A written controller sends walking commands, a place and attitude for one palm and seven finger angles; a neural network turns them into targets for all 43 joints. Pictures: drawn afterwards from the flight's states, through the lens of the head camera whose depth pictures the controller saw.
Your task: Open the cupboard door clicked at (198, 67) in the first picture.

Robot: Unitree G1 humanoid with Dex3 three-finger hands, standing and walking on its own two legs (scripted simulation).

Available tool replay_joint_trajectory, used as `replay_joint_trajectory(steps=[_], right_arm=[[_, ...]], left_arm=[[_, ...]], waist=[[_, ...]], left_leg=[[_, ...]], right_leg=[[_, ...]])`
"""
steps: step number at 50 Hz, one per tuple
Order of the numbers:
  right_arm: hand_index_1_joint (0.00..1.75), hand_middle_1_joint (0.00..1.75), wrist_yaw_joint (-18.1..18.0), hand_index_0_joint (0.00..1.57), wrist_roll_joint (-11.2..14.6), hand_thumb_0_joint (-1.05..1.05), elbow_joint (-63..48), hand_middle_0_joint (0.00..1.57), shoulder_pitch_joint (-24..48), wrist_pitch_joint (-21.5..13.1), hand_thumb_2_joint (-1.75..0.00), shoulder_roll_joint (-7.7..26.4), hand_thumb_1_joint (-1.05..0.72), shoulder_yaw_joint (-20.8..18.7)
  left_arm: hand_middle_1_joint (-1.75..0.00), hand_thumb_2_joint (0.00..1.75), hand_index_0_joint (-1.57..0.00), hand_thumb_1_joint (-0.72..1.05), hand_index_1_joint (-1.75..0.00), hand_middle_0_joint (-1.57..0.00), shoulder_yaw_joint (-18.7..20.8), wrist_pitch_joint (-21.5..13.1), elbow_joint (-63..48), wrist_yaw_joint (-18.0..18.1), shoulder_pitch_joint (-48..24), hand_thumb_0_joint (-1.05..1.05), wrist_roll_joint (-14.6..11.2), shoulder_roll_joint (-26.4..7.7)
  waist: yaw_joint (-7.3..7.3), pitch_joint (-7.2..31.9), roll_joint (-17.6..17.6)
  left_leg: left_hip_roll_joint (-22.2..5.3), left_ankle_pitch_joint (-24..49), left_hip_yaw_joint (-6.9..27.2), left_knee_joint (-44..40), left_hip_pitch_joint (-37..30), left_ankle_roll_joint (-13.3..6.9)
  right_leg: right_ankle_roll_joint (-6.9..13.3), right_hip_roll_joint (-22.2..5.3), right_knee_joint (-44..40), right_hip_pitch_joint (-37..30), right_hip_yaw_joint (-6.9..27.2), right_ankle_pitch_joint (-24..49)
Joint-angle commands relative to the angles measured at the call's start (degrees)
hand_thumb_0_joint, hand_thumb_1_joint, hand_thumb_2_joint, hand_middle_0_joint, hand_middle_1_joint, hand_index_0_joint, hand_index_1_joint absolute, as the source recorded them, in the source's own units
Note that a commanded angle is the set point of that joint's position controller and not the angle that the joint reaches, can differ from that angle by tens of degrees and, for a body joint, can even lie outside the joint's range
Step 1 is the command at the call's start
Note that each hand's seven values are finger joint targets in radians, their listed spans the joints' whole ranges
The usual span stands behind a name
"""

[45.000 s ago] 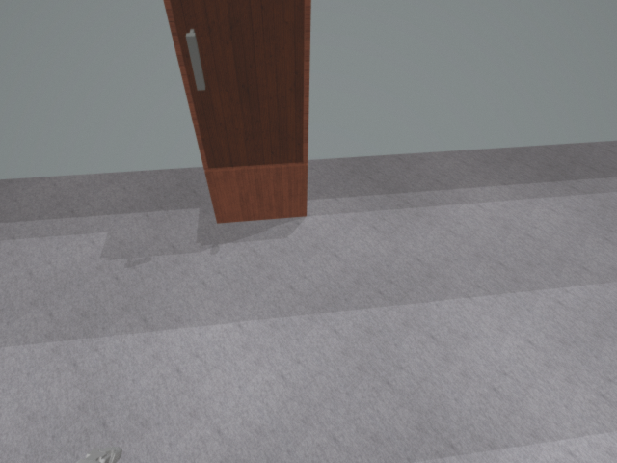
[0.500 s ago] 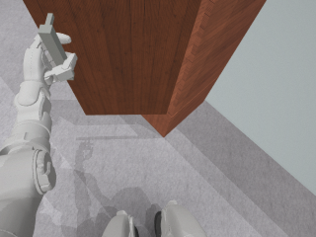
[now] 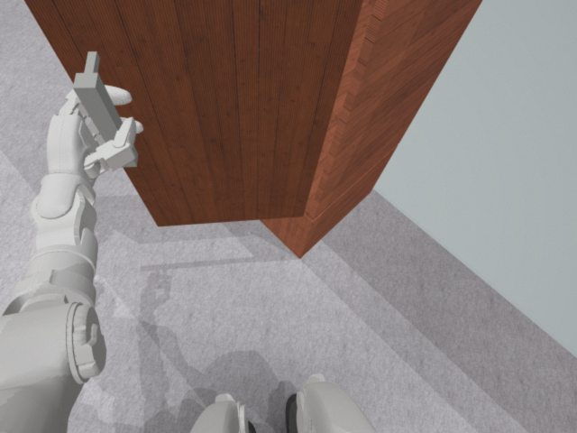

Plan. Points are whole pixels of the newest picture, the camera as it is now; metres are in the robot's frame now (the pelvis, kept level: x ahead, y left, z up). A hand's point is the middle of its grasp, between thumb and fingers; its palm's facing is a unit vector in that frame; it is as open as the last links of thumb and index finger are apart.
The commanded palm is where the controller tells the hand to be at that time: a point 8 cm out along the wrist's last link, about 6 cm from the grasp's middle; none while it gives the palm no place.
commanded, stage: pull the door open along its arc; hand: left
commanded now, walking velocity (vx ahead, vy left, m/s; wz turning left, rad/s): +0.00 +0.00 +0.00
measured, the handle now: (112, 114) +0.55 +0.21 +0.06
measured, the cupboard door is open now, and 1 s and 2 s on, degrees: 52 99 100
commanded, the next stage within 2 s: open thumb and fingers to let go in 0.82 s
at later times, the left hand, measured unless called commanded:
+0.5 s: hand (176, 236) +0.36 +0.11 +0.06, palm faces +0.36 -0.93 +0.03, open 6.2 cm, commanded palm +0.30 +0.16 +0.06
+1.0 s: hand (253, 294) +0.28 +0.02 +0.06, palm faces +0.38 -0.93 -0.01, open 6.2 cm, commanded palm +0.24 +0.08 +0.06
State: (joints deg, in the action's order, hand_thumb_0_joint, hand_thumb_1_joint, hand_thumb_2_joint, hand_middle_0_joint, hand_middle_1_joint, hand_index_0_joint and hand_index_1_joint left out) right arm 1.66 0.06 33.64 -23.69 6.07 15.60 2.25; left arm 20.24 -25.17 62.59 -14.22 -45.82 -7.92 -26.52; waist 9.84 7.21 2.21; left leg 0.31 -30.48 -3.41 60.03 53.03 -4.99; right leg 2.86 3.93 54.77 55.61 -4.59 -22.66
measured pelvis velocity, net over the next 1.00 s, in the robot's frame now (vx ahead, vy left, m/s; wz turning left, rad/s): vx -0.01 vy -0.06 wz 0.09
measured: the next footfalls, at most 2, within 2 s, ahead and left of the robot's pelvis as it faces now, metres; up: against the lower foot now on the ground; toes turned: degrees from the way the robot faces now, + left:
none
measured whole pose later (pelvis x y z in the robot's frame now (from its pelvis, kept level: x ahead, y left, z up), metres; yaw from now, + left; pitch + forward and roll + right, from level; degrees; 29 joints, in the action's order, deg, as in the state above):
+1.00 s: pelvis -0.01 -0.06 +0.01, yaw +5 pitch +13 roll +1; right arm 1.2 -3.8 33.1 -11.9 -0.8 11.5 -0.1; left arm -13.3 -19.7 13.8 32.3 4.3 5.5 5.6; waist 1.6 8.7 1.4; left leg 2.1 -27.9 -0.1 55.5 40.5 -0.5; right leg 6.9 2.2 54.7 43.9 -7.5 -24.2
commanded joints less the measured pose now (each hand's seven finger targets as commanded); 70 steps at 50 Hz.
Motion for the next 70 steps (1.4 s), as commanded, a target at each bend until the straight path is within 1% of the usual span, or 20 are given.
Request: replay_joint_trajectory(steps=[1,4,7,8,10,16,17,20,23,24,25,29,31,35,43,46,51,54,66,70], right_arm=[[0.30,0.30,-0.2,0.20,0.9,0.00,-5.8,0.20,-6.4,-1.0,-0.90,9.8,-0.90,-4.2],[0.30,0.30,0.4,0.20,1.4,0.00,-7.4,0.20,-4.6,-1.3,-0.90,9.1,-0.90,-4.6],[0.30,0.30,0.5,0.20,1.8,0.00,-8.8,0.20,-2.6,-1.9,-0.90,8.7,-0.90,-4.9],[0.30,0.30,0.6,0.20,1.7,0.00,-9.3,0.20,-1.2,-2.3,-0.90,7.8,-0.90,-4.9],[0.30,0.30,0.7,0.20,1.3,0.00,-9.8,0.20,1.2,-3.3,-0.90,6.8,-0.90,-4.8],[0.30,0.30,1.4,0.20,-0.9,0.00,-9.4,0.20,4.8,-4.4,-0.90,4.4,-0.90,-4.8],[0.30,0.30,1.4,0.20,-1.3,0.00,-9.4,0.20,5.6,-4.4,-0.90,4.1,-0.90,-4.7],[0.30,0.30,1.1,0.20,-2.4,0.00,-9.2,0.20,7.6,-4.2,-0.90,3.5,-0.90,-4.5],[0.30,0.30,0.7,0.20,-2.9,0.00,-9.0,0.20,9.8,-4.5,-0.90,2.3,-0.90,-4.4],[0.30,0.30,0.6,0.20,-3.0,0.00,-8.8,0.20,10.3,-4.6,-0.90,2.3,-0.90,-4.3],[0.30,0.30,0.4,0.20,-3.2,0.00,-8.6,0.20,10.3,-4.7,-0.90,2.3,-0.90,-4.3],[0.30,0.30,0.0,0.20,-3.3,0.00,-8.5,0.20,12.3,-5.3,-0.90,1.5,-0.90,-4.1],[0.30,0.30,-0.1,0.20,-3.2,0.00,-8.6,0.20,12.8,-5.7,-0.90,1.4,-0.90,-4.0],[0.30,0.30,0.1,0.20,-3.2,0.00,-9.2,0.20,14.0,-6.9,-0.90,1.0,-0.90,-3.9],[0.30,0.30,0.3,0.20,-3.3,0.00,-10.6,0.20,15.7,-9.3,-0.90,-0.1,-0.90,-3.6],[0.30,0.30,-0.5,0.20,-3.5,0.00,-9.3,0.20,16.4,-9.8,-0.90,0.0,-0.90,-3.3],[0.30,0.30,-1.1,0.20,-3.4,0.00,-8.4,0.20,17.5,-10.1,-0.90,-0.7,-0.90,-3.3],[0.30,0.30,-1.0,0.20,-3.3,0.00,-8.2,0.20,17.4,-10.1,-0.90,-0.7,-0.90,-3.2],[0.30,0.30,-0.9,0.20,-3.2,0.00,-8.1,0.20,17.3,-9.9,-0.90,-0.2,-0.90,-3.4],[0.30,0.30,-1.0,0.20,-3.3,0.00,-8.1,0.20,17.1,-9.9,-0.90,-0.1,-0.90,-3.5]], left_arm=[[-1.35,0.90,-0.40,0.90,-1.35,-0.40,0.6,-3.6,-18.7,-1.1,-6.5,0.00,-1.7,-10.1],[-1.35,0.90,-0.40,0.90,-1.35,-0.40,-1.7,-2.9,-24.8,-0.7,3.9,0.00,-3.1,-5.6],[-1.35,0.90,-0.40,0.90,-1.35,-0.40,-1.9,-2.6,-31.3,0.1,13.2,0.00,-4.2,-3.9],[-1.35,0.90,-0.40,0.90,-1.35,-0.40,0.6,-2.5,-34.5,3.3,14.8,0.00,-5.9,-2.5],[-1.35,0.90,-0.40,0.90,-1.35,-0.40,1.3,-2.3,-38.8,9.8,18.1,0.00,-6.0,0.5],[-1.35,0.90,-0.40,0.90,-1.35,-0.40,-4.7,-2.0,-47.3,27.6,25.2,0.00,0.4,11.8],[-1.35,0.90,-0.40,0.90,-1.35,-0.40,-6.5,-1.9,-48.4,30.1,25.4,0.00,1.8,13.8],[-1.35,0.90,-0.40,0.90,-1.35,-0.40,-10.5,-1.3,-49.8,36.5,24.4,0.00,6.3,17.1],[-1.35,0.90,-0.40,0.90,-1.35,-0.40,-15.3,-0.3,-51.3,41.8,25.0,0.00,9.0,22.8],[-1.35,0.90,-0.40,0.90,-1.35,-0.40,-17.2,0.1,-51.2,42.6,25.2,0.00,9.9,24.0],[-1.35,0.90,-0.40,0.90,-1.35,-0.40,-18.5,0.3,-50.9,43.1,25.3,0.00,10.8,24.3],[-1.35,0.90,-0.40,0.90,-1.35,-0.40,-23.8,0.5,-53.0,43.3,26.7,0.00,12.8,27.8],[-1.35,0.90,-0.40,0.90,-1.35,-0.40,-25.4,0.9,-52.7,43.0,28.6,0.00,12.0,29.6],[-1.35,0.90,-0.40,0.90,-1.35,-0.40,-29.4,1.2,-55.3,43.0,33.7,0.00,11.8,32.5],[-1.35,0.90,-0.40,0.90,-1.35,-0.40,-35.4,2.6,-62.2,44.5,44.2,0.00,14.2,36.5],[-1.35,0.90,-0.40,0.90,-1.35,-0.40,-33.2,2.8,-61.4,46.4,35.4,0.00,15.6,33.3],[-1.31,0.75,-0.38,0.55,-1.31,-0.38,-30.4,2.6,-59.4,46.9,35.3,0.00,14.2,32.0],[-1.29,0.66,-0.36,0.34,-1.29,-0.36,-31.6,3.0,-58.1,45.9,34.7,0.00,12.8,34.0],[-1.20,0.30,-0.30,-0.50,-1.20,-0.30,-30.8,2.0,-56.9,45.0,31.1,0.00,12.4,33.0],[-1.10,0.30,-0.28,-0.50,-1.10,-0.28,-31.2,2.3,-56.2,45.4,30.9,0.00,12.8,33.5]], waist=[[-4.81,30.2,5.7],[-5.90,27.3,2.4],[-7.20,24.8,1.0],[-9.03,24.0,1.6],[-10.33,21.8,1.6],[-10.79,21.6,-2.4],[-10.96,21.2,-1.1],[-10.24,20.6,-4.6],[-10.04,20.4,-3.1],[-9.49,20.1,-4.6],[-8.86,19.9,-6.3],[-8.82,18.6,-3.2],[-8.35,17.7,-5.6],[-8.46,17.3,-5.9],[-8.47,15.2,-7.4],[-6.95,12.3,-8.3],[-8.31,14.6,-7.8],[-7.73,14.4,-8.1],[-7.71,15.4,-8.9],[-7.70,15.8,-8.8]], left_leg=[[-1.5,38.1,6.8,-7.9,-19.1,4.5],[-1.5,38.6,5.9,-9.2,-18.7,4.4],[-1.6,39.6,5.4,-10.3,-18.1,4.6],[-1.4,38.5,4.9,-10.8,-17.1,5.0],[-1.0,36.7,4.8,-11.3,-15.9,5.7],[-0.7,33.7,4.8,-10.4,-15.7,6.5],[-0.6,33.1,5.0,-10.2,-15.8,6.7],[0.0,27.2,5.0,-9.9,-14.1,5.7],[0.3,24.6,4.8,-10.1,-14.7,5.3],[0.3,23.2,4.8,-10.1,-14.4,5.1],[0.4,22.0,4.9,-10.0,-13.7,4.8],[0.7,19.2,4.6,-10.7,-14.7,4.6],[0.8,18.3,4.5,-10.7,-13.9,4.2],[1.1,16.4,4.4,-10.6,-13.3,4.0],[1.6,12.5,4.7,-9.8,-11.2,4.2],[1.8,9.4,5.3,-8.4,-8.7,4.2],[2.2,7.5,5.2,-7.8,-7.1,4.5],[2.2,7.8,5.1,-7.8,-7.7,4.4],[2.2,7.9,5.4,-7.4,-6.9,4.3],[2.2,8.1,5.3,-7.5,-7.3,4.2]], right_leg=[[-1.0,-0.8,-3.8,-22.0,3.6,24.7],[-1.2,-0.9,-4.8,-24.0,3.4,25.8],[-1.3,-1.1,-4.8,-25.6,3.3,27.2],[-1.2,-1.1,-5.1,-26.1,3.0,26.5],[-1.0,-1.1,-4.8,-25.8,2.5,25.0],[-0.9,-2.0,-3.2,-26.1,2.6,24.3],[-0.8,-2.2,-3.0,-25.5,2.6,23.5],[-0.7,-2.6,-3.6,-26.4,3.2,21.7],[-0.8,-3.2,-4.4,-26.5,3.4,20.5],[-0.9,-3.3,-4.9,-26.8,3.6,19.9],[-0.9,-3.3,-5.5,-27.4,4.1,19.6],[-0.6,-3.9,-6.7,-27.6,4.6,17.6],[-0.9,-4.2,-7.7,-28.4,5.0,17.5],[-1.2,-4.9,-9.1,-30.1,6.3,17.0],[-2.2,-7.2,-11.9,-31.3,10.2,14.3],[-2.4,-8.1,-13.4,-28.6,12.5,8.1],[-2.8,-9.4,-15.0,-31.4,15.6,4.9],[-3.3,-9.4,-14.8,-31.0,14.8,6.7],[-3.3,-9.6,-14.0,-31.1,14.8,6.7],[-3.1,-9.2,-13.7,-30.5,14.1,6.4]])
